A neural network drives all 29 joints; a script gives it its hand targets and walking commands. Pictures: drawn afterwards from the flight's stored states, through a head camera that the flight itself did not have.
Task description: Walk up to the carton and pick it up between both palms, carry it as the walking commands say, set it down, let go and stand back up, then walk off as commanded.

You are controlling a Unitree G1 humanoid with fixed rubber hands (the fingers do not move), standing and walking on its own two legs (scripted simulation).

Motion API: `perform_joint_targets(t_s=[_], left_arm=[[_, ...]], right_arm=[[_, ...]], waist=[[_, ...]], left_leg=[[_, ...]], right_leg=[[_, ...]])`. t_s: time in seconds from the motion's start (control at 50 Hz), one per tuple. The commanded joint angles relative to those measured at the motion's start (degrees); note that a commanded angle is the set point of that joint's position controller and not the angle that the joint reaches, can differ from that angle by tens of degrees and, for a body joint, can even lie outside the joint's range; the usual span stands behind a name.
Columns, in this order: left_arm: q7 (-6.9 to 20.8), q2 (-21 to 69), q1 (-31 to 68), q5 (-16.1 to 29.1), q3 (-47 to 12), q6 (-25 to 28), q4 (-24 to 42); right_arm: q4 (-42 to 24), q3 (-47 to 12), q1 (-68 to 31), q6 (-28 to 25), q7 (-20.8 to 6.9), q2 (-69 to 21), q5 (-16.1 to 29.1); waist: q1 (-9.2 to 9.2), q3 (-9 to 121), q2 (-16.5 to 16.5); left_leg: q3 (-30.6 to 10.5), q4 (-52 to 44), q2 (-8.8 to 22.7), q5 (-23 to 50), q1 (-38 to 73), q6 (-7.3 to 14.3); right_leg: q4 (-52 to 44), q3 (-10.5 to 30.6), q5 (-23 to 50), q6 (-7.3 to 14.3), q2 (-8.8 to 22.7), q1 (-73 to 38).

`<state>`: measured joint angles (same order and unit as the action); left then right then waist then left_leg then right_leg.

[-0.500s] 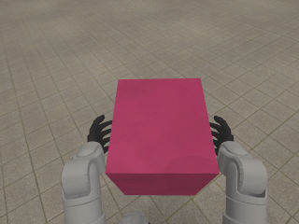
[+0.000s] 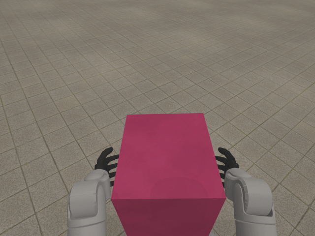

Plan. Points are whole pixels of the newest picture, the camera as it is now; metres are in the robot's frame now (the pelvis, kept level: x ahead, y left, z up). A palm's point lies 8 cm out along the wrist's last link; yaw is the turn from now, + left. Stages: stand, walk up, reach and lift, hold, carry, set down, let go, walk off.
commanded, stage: carry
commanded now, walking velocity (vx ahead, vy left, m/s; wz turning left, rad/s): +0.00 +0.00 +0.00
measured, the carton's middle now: (166, 177) +0.29 +0.00 -0.01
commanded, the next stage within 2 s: none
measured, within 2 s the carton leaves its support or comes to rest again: neither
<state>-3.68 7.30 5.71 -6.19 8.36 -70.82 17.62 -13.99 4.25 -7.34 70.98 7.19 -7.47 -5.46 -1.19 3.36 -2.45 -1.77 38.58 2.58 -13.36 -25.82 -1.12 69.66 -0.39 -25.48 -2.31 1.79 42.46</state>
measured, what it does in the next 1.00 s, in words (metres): walks backwards: right foot, then left foot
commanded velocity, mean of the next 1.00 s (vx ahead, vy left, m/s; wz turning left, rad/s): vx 0.38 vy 0.00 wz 0.00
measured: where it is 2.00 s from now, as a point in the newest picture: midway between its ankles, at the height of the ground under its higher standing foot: outside the picture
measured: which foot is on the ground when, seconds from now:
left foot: down 0.00-0.16, up 0.18-0.42, down 0.44-0.96, up 0.98-1.00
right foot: up 0.00-0.10, down 0.12-0.46, up 0.48-0.92, down 0.94-1.00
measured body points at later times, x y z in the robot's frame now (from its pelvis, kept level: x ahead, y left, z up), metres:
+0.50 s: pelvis -0.26 +0.12 +0.00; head -0.32 +0.16 +0.44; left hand +0.00 +0.28 +0.08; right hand +0.00 -0.03 +0.10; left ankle -0.26 +0.21 -0.72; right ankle -0.15 -0.04 -0.70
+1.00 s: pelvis -0.31 +0.20 +0.03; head -0.34 +0.20 +0.48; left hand -0.06 +0.35 +0.09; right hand -0.06 +0.05 +0.09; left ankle -0.27 +0.22 -0.70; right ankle -0.34 +0.09 -0.72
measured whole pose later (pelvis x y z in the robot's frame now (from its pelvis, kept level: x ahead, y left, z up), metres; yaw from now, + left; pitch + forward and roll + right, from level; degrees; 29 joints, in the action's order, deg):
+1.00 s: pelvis -0.31 +0.20 +0.03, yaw -1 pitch +4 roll -2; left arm -5.6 7.3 5.5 -4.8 5.2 -70.5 17.4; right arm -17.5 6.8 -6.0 72.8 6.2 -7.3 -5.7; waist 1.8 7.9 2.2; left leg 7.8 27.9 -3.6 -11.4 -21.5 -2.7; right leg 14.9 -8.4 -9.9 0.8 0.1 8.7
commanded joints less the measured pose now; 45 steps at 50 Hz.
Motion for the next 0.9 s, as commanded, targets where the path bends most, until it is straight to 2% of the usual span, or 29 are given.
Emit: perform_joint_targets(t_s=[0.0, 0.02, 0.06, 0.08, 0.1, 0.12, 0.14, 0.16, 0.18, 0.2, 0.24, 0.28, 0.34, 0.36, 0.38, 0.4, 0.42, 0.44, 0.46, 0.5, 0.54, 0.6, 0.68, 0.7, 0.76, 0.82, 0.84, 0.86, 0.88], left_arm=[[13.7, 53.3, 45.8, 29.0, -46.0, 2.7, 16.8], [13.6, 53.5, 43.6, 29.1, -45.9, 2.0, 15.5], [14.1, 53.3, 38.7, 29.0, -45.2, 1.1, 11.8], [14.5, 53.0, 35.7, 28.5, -43.7, 0.9, 8.6], [15.3, 52.8, 31.0, 26.8, -42.3, 0.7, 4.9], [15.8, 52.0, 28.6, 25.7, -41.6, 0.9, 3.5], [16.4, 54.1, 28.7, 25.3, -42.3, 1.5, 4.8], [16.3, 54.7, 27.9, 24.8, -42.2, 2.5, 3.5], [16.1, 53.9, 28.3, 24.3, -42.8, 2.9, 4.0], [15.8, 54.5, 29.6, 24.0, -42.8, 2.7, 4.8], [15.7, 54.7, 32.8, 24.6, -41.9, 2.3, 4.3], [14.4, 54.1, 38.3, 25.2, -43.4, 2.6, 9.4], [12.7, 53.2, 39.7, 24.7, -45.1, 2.3, 12.6], [12.0, 52.5, 38.8, 23.3, -44.8, 1.9, 12.0], [11.5, 52.0, 38.0, 22.3, -44.7, 1.5, 11.1], [11.1, 51.9, 38.6, 21.3, -44.4, 1.4, 11.1], [11.3, 52.1, 35.0, 19.6, -43.8, 1.2, 6.8], [11.2, 53.4, 32.6, 19.2, -43.2, 1.0, 3.4], [11.4, 53.8, 34.7, 20.0, -45.1, 1.0, 4.7], [12.4, 56.2, 39.5, 22.2, -46.4, 1.3, 2.8], [12.9, 56.3, 41.2, 24.2, -46.2, 1.6, 4.7], [12.5, 57.3, 39.9, 25.4, -45.3, 2.5, 6.5], [11.7, 56.9, 36.4, 25.9, -44.9, 1.7, 5.5], [11.8, 56.0, 33.9, 25.4, -44.3, 1.6, 4.5], [11.9, 54.7, 32.5, 25.2, -45.0, 1.6, 6.0], [12.3, 53.8, 32.1, 24.3, -44.8, 1.5, 6.4], [12.4, 54.6, 32.2, 24.8, -45.5, 1.4, 6.8], [12.7, 54.6, 33.6, 25.1, -45.7, 1.7, 8.7], [12.8, 54.4, 34.7, 25.2, -45.9, 1.8, 10.0]], right_arm=[[-17.2, -39.1, -38.4, -3.6, -17.1, -54.3, 25.9], [-16.4, -38.6, -36.7, -3.3, -16.5, -53.8, 24.7], [-12.5, -37.6, -31.0, -2.9, -15.5, -52.4, 21.9], [-12.0, -37.5, -28.7, -2.9, -15.0, -51.8, 20.8], [-10.6, -36.8, -27.9, -3.1, -14.5, -50.9, 20.1], [-9.0, -36.2, -27.2, -3.0, -14.5, -50.9, 19.2], [-12.6, -37.2, -29.9, -3.6, -14.6, -51.7, 18.9], [-16.7, -39.3, -35.0, -3.4, -14.8, -52.0, 20.4], [-17.0, -40.3, -37.0, -3.6, -15.3, -52.0, 22.5], [-16.7, -39.9, -37.3, -3.6, -15.9, -51.8, 23.4], [-19.3, -40.6, -42.2, -4.1, -15.9, -51.0, 24.9], [-17.5, -40.6, -42.9, -3.7, -16.5, -50.9, 26.1], [-11.9, -38.9, -38.0, -2.3, -17.3, -50.7, 26.7], [-8.6, -37.7, -35.5, -1.7, -17.7, -51.3, 26.3], [-5.9, -36.4, -32.5, -1.1, -17.9, -51.2, 25.8], [-3.1, -35.4, -30.6, -0.7, -18.4, -51.3, 25.2], [-3.2, -35.2, -30.2, -0.5, -19.0, -50.5, 24.3], [-1.9, -34.6, -28.6, -0.3, -19.2, -50.0, 23.4], [-0.4, -33.5, -28.2, -1.1, -19.7, -50.4, 23.2], [-4.8, -34.1, -35.4, -2.3, -19.6, -50.5, 23.3], [-10.9, -36.1, -41.5, -3.1, -19.0, -50.1, 24.9], [-17.5, -38.2, -45.0, -3.1, -18.4, -49.8, 27.4], [-13.8, -35.7, -35.5, -2.0, -17.0, -48.2, 24.0], [-14.6, -35.9, -34.7, -2.0, -16.8, -47.5, 23.5], [-10.4, -35.4, -28.0, -1.2, -16.9, -48.6, 21.5], [-12.5, -37.2, -30.7, -1.4, -17.1, -49.2, 21.6], [-12.6, -37.4, -30.4, -1.5, -17.0, -50.0, 21.6], [-14.5, -39.0, -33.9, -1.8, -16.9, -50.8, 22.3], [-16.1, -39.8, -36.3, -1.9, -16.7, -51.8, 23.2]], waist=[[0.77, 16.6, 16.4], [1.75, 19.1, 18.3], [3.32, 23.3, 10.6], [3.28, 24.9, -3.2], [2.69, 23.6, -15.3], [2.24, 21.5, -17.0], [2.41, 19.6, -18.4], [2.10, 20.8, -16.1], [2.11, 18.8, -10.6], [1.99, 16.3, -9.0], [1.33, 13.8, -9.4], [0.86, 14.9, -11.5], [0.32, 14.4, -3.6], [-0.45, 14.6, 4.0], [-1.26, 14.7, 18.6], [-0.91, 12.2, 33.7], [0.84, 7.9, 24.7], [0.76, 9.3, 21.2], [0.43, 7.8, 22.3], [0.88, 5.9, 13.4], [0.71, 6.0, 10.3], [0.87, 10.0, 9.9], [0.02, 17.0, 11.2], [0.14, 19.7, 9.7], [0.25, 23.5, 9.3], [0.62, 24.7, 9.2], [1.36, 25.8, 9.6], [2.48, 26.5, 6.6], [3.09, 26.7, -1.2]], left_leg=[[-2.9, -15.4, 7.0, 5.6, 5.9, 7.7], [-5.6, -15.2, 8.0, 3.1, 7.4, 7.8], [-5.8, -11.7, 5.5, -6.4, 2.3, 4.5], [-2.9, -3.6, 2.4, -6.9, -4.2, 3.5], [-1.1, 10.3, -0.9, -12.6, -10.1, 1.5], [-0.4, 20.8, -2.1, -12.4, -14.6, -0.1], [-3.1, 26.1, -0.5, -8.1, -17.0, -0.4], [-4.5, 28.3, 1.6, -4.1, -11.0, 0.1], [-1.0, 31.1, 0.0, -4.1, -6.0, 0.0], [1.2, 29.6, -1.6, -5.1, -3.9, 0.1], [3.1, 22.4, -3.0, -4.6, -1.7, 0.3], [6.9, 14.3, -2.8, -9.5, 5.2, -0.4], [10.0, -2.2, -4.5, -15.2, 11.4, -0.8], [8.9, -12.3, -4.5, -20.2, 13.3, 0.4], [-7.2, -25.2, 5.9, -32.2, 14.4, 3.0], [-27.7, -33.1, 17.5, -41.7, 13.2, 6.2], [-27.1, -36.2, 20.0, -44.1, 9.0, 6.7], [-22.5, -34.8, 18.5, -34.8, 13.7, 7.6], [-24.9, -35.6, 19.1, -32.4, 11.2, 8.6], [-20.6, -36.6, 15.5, -26.8, 7.4, 4.4], [-14.8, -36.1, 14.4, -20.9, 10.4, 1.4], [-7.7, -34.1, 12.4, -17.0, 19.7, 0.5], [-9.8, -34.1, 12.3, -13.7, 26.3, 2.6], [-10.4, -33.8, 12.7, -13.8, 27.2, 3.3], [-8.5, -33.4, 13.1, -12.4, 30.4, 3.0], [-4.2, -31.3, 9.7, -9.7, 33.6, -1.4], [0.9, -28.7, 6.4, -6.9, 29.4, -4.0], [4.8, -25.1, 3.2, -3.7, 16.9, -6.9], [9.3, -18.1, -1.5, -1.0, 2.8, -10.7]], right_leg=[[-12.7, -5.4, -0.7, 1.0, -1.6, -13.5], [-25.4, -4.8, 2.0, 1.7, -0.6, -18.7], [-49.2, 2.0, 3.2, 3.6, 2.6, -35.4], [-55.4, 14.8, -4.6, 5.2, 10.8, -41.1], [-55.9, 26.0, -4.2, 8.7, 21.4, -37.7], [-55.2, 29.0, 0.7, 11.6, 27.1, -35.2], [-50.9, 20.4, 16.7, 13.1, 26.5, -33.5], [-46.7, 16.0, 18.3, 14.0, 22.5, -26.9], [-47.4, 10.9, 14.9, 13.3, 17.8, -21.0], [-50.7, 7.6, 2.5, 10.5, 14.8, -16.7], [-54.5, 5.9, -9.9, 5.7, 14.0, -13.3], [-54.8, 2.9, -16.8, 4.3, 13.4, -11.2], [-48.1, 0.7, -22.5, 4.1, 10.4, -10.1], [-41.9, -2.2, -19.3, 2.6, 7.2, -11.9], [-28.4, -5.3, -11.4, 0.8, 3.3, -10.1], [-16.5, -5.5, -6.9, -1.5, -0.9, -1.8], [-15.7, -0.9, -0.4, -1.0, 2.5, -1.2], [-14.0, -1.8, 3.7, -1.5, 2.9, 0.4], [-11.3, -0.8, 8.3, -1.5, 3.6, 1.8], [-9.8, -0.1, 12.4, -1.5, 1.8, -2.6], [-11.7, -2.4, 13.6, -1.8, 1.7, -3.5], [-17.6, -5.0, 13.6, -1.6, 1.0, -3.4], [-27.7, -5.6, 11.1, -2.1, -0.2, -10.9], [-30.5, -5.7, 10.6, -1.8, -0.5, -13.2], [-37.4, -7.0, 8.9, -0.4, -1.1, -17.1], [-53.8, -10.6, 7.5, 0.6, -3.1, -24.5], [-61.2, -11.1, 8.1, 1.5, -2.1, -33.9], [-63.7, -6.6, 5.5, 4.0, 1.4, -48.9], [-63.3, 6.0, -4.7, 7.5, 10.1, -61.5]])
